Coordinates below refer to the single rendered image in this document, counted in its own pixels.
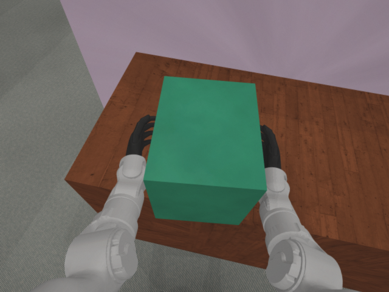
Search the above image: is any robot left upper arm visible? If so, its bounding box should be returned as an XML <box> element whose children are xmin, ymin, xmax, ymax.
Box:
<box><xmin>29</xmin><ymin>227</ymin><xmax>138</xmax><ymax>292</ymax></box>

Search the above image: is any robot left hand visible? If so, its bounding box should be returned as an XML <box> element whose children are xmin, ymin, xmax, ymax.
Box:
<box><xmin>126</xmin><ymin>115</ymin><xmax>156</xmax><ymax>156</ymax></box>

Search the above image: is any pedestal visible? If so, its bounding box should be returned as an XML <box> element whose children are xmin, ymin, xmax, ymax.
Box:
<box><xmin>64</xmin><ymin>52</ymin><xmax>389</xmax><ymax>292</ymax></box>

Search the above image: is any right robot forearm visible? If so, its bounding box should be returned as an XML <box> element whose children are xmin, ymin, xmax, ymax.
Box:
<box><xmin>259</xmin><ymin>167</ymin><xmax>343</xmax><ymax>286</ymax></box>

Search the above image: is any robot right hand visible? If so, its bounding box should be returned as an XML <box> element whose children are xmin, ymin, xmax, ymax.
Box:
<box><xmin>260</xmin><ymin>125</ymin><xmax>281</xmax><ymax>169</ymax></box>

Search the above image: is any robot right upper arm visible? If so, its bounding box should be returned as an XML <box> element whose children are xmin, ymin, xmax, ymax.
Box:
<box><xmin>266</xmin><ymin>239</ymin><xmax>359</xmax><ymax>292</ymax></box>

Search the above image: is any carton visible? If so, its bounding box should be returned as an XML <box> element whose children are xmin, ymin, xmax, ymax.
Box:
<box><xmin>143</xmin><ymin>76</ymin><xmax>267</xmax><ymax>225</ymax></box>

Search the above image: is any left robot forearm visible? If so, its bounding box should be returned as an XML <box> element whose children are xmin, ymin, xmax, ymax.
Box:
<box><xmin>64</xmin><ymin>155</ymin><xmax>146</xmax><ymax>275</ymax></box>

